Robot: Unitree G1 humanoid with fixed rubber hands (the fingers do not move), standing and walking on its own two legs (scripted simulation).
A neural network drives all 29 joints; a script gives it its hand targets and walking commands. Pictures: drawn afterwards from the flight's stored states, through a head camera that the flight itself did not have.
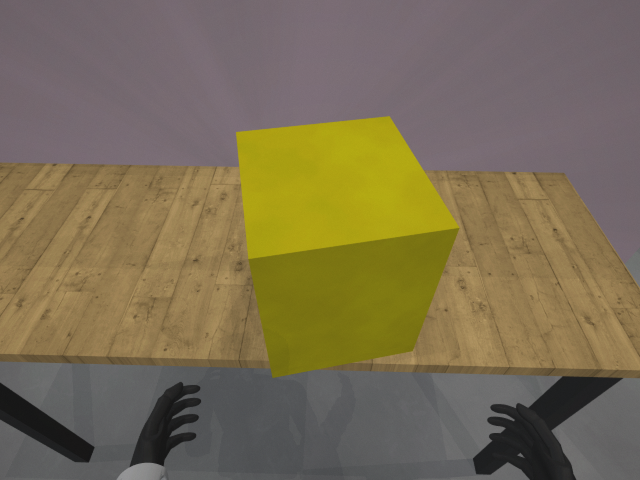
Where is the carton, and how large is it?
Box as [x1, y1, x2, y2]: [236, 116, 458, 377]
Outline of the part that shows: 389,116 236,132 248,259 273,377 410,351 413,348 458,230 458,226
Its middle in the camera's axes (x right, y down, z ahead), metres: +0.01 +0.01 +0.52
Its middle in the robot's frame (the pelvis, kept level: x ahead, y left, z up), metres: +0.38 +0.02 +0.09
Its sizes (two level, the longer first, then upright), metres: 0.210 0.200 0.250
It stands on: a table, 0.75 m high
